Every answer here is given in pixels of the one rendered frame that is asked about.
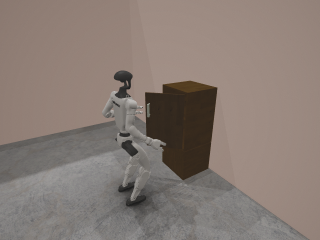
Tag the right robot forearm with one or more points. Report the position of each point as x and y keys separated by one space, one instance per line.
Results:
x=138 y=135

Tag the right robot upper arm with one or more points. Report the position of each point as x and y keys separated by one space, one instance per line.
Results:
x=131 y=107

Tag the robot right hand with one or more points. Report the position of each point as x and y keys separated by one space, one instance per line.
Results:
x=156 y=145

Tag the handle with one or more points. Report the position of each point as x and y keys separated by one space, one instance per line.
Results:
x=148 y=110

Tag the robot left hand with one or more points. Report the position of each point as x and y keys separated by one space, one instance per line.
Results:
x=139 y=112

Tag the right robot thigh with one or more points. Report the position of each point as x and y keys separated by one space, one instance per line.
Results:
x=140 y=155

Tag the left robot upper arm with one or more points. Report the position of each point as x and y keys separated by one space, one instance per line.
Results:
x=109 y=105

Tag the left robot thigh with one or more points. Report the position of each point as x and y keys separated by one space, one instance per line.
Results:
x=132 y=159

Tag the robot thigh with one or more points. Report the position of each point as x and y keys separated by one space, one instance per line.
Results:
x=132 y=159
x=140 y=155

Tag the cupboard door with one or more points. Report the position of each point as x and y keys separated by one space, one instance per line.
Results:
x=166 y=119

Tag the left robot forearm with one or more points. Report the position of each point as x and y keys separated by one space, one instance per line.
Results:
x=112 y=113

